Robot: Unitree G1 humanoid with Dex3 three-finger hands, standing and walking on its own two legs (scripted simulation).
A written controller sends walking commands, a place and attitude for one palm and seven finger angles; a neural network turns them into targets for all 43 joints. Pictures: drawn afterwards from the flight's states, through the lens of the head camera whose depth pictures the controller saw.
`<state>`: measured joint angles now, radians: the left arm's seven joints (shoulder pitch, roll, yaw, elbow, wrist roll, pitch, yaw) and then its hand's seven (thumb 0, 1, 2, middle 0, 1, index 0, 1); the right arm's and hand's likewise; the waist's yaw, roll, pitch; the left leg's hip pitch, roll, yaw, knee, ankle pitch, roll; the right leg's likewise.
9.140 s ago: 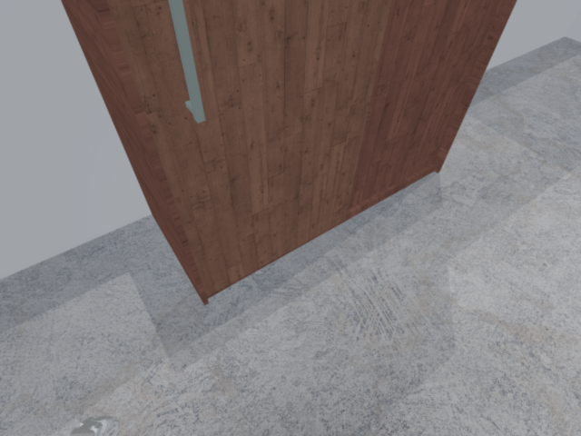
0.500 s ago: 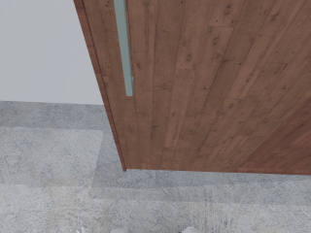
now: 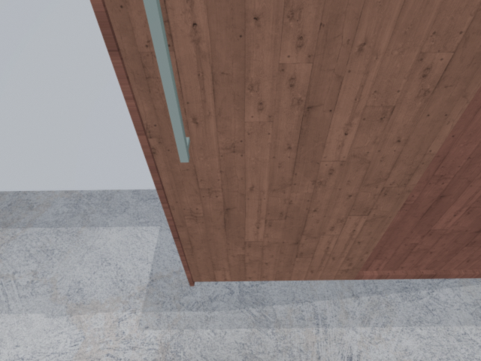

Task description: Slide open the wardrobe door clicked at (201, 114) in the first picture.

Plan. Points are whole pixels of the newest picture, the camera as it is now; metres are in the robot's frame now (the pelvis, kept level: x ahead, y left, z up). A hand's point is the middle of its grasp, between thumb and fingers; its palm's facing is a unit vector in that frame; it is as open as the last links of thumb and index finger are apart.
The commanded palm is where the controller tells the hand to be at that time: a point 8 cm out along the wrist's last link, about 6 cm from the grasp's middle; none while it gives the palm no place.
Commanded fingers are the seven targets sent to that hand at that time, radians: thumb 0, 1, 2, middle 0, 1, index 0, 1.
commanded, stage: come to a stop and stand still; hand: left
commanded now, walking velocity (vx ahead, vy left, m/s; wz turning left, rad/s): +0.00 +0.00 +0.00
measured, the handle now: (173, 88) +0.52 +0.14 +0.20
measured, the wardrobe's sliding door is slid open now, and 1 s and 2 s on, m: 0.00 0.00 0.00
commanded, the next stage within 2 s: look again from close up in 0.94 s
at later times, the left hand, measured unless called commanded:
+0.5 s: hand out of the picture +0.00 +0.12 -0.18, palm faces +0.06 -0.99 -0.14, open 7.4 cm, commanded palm none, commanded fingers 0.00 0.90 0.90 -0.20 -0.30 -0.20 -0.30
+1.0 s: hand out of the picture +0.03 +0.17 -0.18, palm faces +0.05 -0.98 -0.19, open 7.4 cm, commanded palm none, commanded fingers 0.00 0.90 0.90 -0.20 -0.30 -0.20 -0.30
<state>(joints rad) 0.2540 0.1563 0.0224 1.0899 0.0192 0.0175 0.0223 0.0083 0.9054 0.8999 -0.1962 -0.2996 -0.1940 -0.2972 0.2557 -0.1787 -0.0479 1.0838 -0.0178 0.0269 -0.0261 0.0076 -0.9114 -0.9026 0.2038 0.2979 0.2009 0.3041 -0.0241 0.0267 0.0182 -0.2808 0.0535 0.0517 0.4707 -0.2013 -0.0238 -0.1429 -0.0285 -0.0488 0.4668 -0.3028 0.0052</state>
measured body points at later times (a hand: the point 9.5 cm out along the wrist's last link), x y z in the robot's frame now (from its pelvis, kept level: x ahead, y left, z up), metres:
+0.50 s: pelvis +0.02 -0.02 +0.00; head +0.03 -0.02 +0.45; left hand -0.01 +0.18 -0.16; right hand -0.02 -0.22 -0.16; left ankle +0.05 +0.14 -0.74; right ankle -0.03 -0.12 -0.74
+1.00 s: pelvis +0.03 +0.00 +0.00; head +0.05 +0.00 +0.45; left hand +0.03 +0.22 -0.16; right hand +0.05 -0.23 -0.16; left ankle +0.05 +0.14 -0.74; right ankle -0.03 -0.12 -0.74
